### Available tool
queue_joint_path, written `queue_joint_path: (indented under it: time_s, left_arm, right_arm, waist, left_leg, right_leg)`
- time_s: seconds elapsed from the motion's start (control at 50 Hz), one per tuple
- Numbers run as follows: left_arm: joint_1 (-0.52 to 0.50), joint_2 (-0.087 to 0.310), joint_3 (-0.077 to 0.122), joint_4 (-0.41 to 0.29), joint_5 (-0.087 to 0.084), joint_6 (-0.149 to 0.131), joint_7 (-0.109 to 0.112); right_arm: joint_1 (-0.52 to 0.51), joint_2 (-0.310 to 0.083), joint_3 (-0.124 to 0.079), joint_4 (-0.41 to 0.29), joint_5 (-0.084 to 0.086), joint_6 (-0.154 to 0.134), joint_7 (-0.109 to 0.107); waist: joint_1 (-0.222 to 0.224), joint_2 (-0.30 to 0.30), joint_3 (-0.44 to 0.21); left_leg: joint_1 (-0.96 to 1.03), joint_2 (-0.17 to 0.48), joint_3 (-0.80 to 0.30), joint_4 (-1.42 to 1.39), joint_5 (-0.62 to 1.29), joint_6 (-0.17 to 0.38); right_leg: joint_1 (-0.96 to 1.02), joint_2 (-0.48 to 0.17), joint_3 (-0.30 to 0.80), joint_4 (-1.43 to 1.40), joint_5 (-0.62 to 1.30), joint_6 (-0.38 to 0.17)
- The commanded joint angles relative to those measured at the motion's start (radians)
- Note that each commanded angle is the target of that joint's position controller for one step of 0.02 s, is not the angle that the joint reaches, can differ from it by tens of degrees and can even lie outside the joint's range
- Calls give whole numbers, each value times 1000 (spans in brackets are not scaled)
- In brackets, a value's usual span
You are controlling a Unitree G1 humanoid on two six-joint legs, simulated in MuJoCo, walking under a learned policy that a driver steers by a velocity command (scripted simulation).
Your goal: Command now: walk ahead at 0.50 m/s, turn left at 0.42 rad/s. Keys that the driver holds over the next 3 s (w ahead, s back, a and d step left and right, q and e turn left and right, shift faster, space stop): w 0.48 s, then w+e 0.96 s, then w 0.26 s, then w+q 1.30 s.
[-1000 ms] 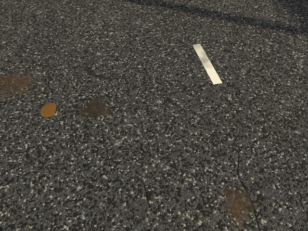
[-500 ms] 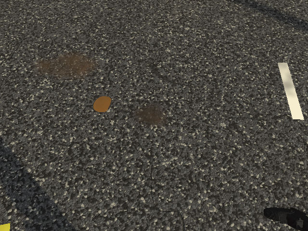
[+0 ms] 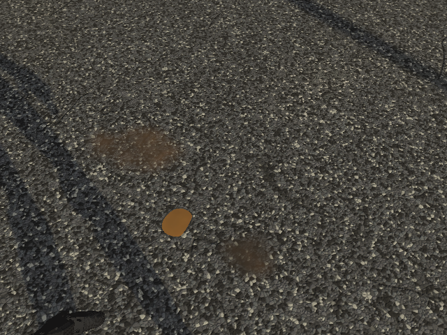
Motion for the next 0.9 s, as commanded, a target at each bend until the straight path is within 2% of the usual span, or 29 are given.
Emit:
queue_joint_path:
  time_s: [0.02,0.04,0.08,0.1,0.16,0.22,0.28,0.34,0.36,0.38,0.4,0.42,0.44,0.46,0.48,0.5,0.52,0.54,0.58,0.62,0.7,0.76,0.84,0.86,0.9]
  left_arm:
    - [237,143,55,3,-1,13,4]
    - [201,123,47,9,4,18,3]
    - [173,98,36,21,8,16,3]
    - [173,94,36,31,1,13,1]
    - [184,141,49,59,-14,11,1]
    - [196,175,56,81,-22,21,3]
    - [250,196,59,113,-33,31,1]
    - [278,212,63,141,-41,45,3]
    - [276,219,65,147,-41,50,5]
    - [264,223,64,150,-43,56,8]
    - [272,202,56,153,-40,58,10]
    - [264,158,35,135,-22,55,12]
    - [350,53,0,98,-7,37,10]
    - [319,125,15,109,-24,19,7]
    - [246,182,33,86,-47,10,2]
    - [201,174,30,82,-47,11,3]
    - [182,161,31,84,-33,18,4]
    - [197,151,34,90,-27,30,4]
    - [225,109,28,105,-31,55,4]
    - [194,96,27,93,-31,69,9]
    - [102,76,22,64,-27,65,-4]
    - [-6,53,10,25,-25,61,-22]
    - [-100,56,8,-38,-27,61,-48]
    - [-106,62,11,-52,-27,61,-55]
    - [-60,91,27,-63,-26,66,-62]
  right_arm:
    - [-52,-124,-14,-104,-5,-20,-2]
    - [-107,-111,-14,-123,-20,-23,0]
    - [-107,-75,-11,-128,-14,-23,10]
    - [-97,-55,-6,-123,-13,-20,13]
    - [-158,-18,14,-139,-27,-22,19]
    - [-244,-2,28,-149,-25,-35,31]
    - [-328,-19,25,-167,-15,-41,39]
    - [-370,-41,18,-189,-12,-45,47]
    - [-353,-51,13,-186,-13,-47,48]
    - [-295,-68,1,-170,-17,-47,45]
    - [-177,-106,-21,-132,-23,-45,38]
    - [-8,-166,-43,-100,-31,-41,27]
    - [70,-276,-63,-88,-42,-32,21]
    - [93,-198,-45,-80,-25,-31,25]
    - [26,-158,-28,-82,-22,-36,28]
    - [-35,-121,-17,-89,-26,-38,29]
    - [-87,-88,-7,-89,-33,-42,32]
    - [-121,-66,-1,-89,-42,-49,34]
    - [-139,-67,-6,-72,-43,-67,35]
    - [-127,-82,-14,-48,-49,-81,30]
    - [-114,-100,-18,-15,-47,-83,16]
    - [-70,-123,-23,14,-40,-77,8]
    - [-12,-143,-31,55,-25,-47,2]
    - [-12,-150,-33,58,-22,-37,-1]
    - [-27,-178,-41,52,-21,-20,-12]
  waist:
    - [143,-122,-105]
    - [128,-97,-36]
    - [85,-136,0]
    - [74,-144,-4]
    - [75,-124,9]
    - [103,-112,13]
    - [133,-114,25]
    - [126,-119,41]
    - [107,-121,33]
    - [64,-116,3]
    - [10,-94,-71]
    - [-66,-32,-195]
    - [-34,232,-309]
    - [-65,200,-341]
    - [-50,144,-191]
    - [-25,87,-120]
    - [2,56,-59]
    - [36,72,-37]
    - [65,72,-23]
    - [67,43,4]
    - [43,23,31]
    - [-3,5,64]
    - [-29,-1,89]
    - [-21,8,83]
    - [21,50,22]
  left_leg:
    - [-546,99,41,352,75,-26]
    - [-531,121,49,300,122,-26]
    - [-448,157,65,207,165,-23]
    - [-426,162,83,164,165,-24]
    - [-414,184,125,-17,231,-36]
    - [-337,177,158,-224,389,-37]
    - [-283,153,177,-340,464,-36]
    - [-260,142,180,-411,422,-2]
    - [-218,133,190,-436,405,12]
    - [-117,111,212,-475,407,31]
    - [61,89,229,-494,402,57]
    - [320,211,97,-471,400,109]
    - [634,462,-352,-545,279,266]
    - [627,484,-536,-655,116,301]
    - [517,452,-406,-672,103,260]
    - [397,411,-276,-686,163,230]
    - [286,375,-191,-718,246,213]
    - [203,348,-123,-750,320,197]
    - [119,335,-28,-801,417,196]
    - [101,335,54,-829,501,195]
    - [124,307,200,-845,578,156]
    - [163,319,260,-855,577,137]
    - [331,365,296,-787,677,119]
    - [362,372,308,-749,768,109]
    - [394,371,341,-613,1115,84]
  right_leg:
    - [585,-366,546,-267,-315,-192]
    - [478,-323,447,-285,-186,-188]
    - [363,-267,326,-330,-51,-179]
    - [344,-256,290,-347,-9,-188]
    - [317,-262,210,-391,100,-215]
    - [296,-238,119,-404,135,-197]
    - [321,-249,97,-396,130,-181]
    - [387,-288,106,-363,151,-160]
    - [401,-292,101,-333,197,-149]
    - [398,-275,73,-261,315,-130]
    - [368,-229,26,-112,437,-106]
    - [219,-180,-23,144,316,-64]
    - [-167,-22,-66,528,-211,11]
    - [-299,-24,64,678,-421,12]
    - [-374,-80,66,714,-352,-2]
    - [-352,-122,47,682,-263,-7]
    - [-317,-147,44,627,-200,0]
    - [-256,-171,56,590,-152,4]
    - [-193,-171,63,562,-100,19]
    - [-224,-162,87,509,-27,33]
    - [-228,-139,77,282,200,31]
    - [-210,-126,23,145,279,13]
    - [-273,-110,-20,56,178,-26]
    - [-263,-96,-40,45,127,-41]
    - [-149,-35,-105,48,17,-77]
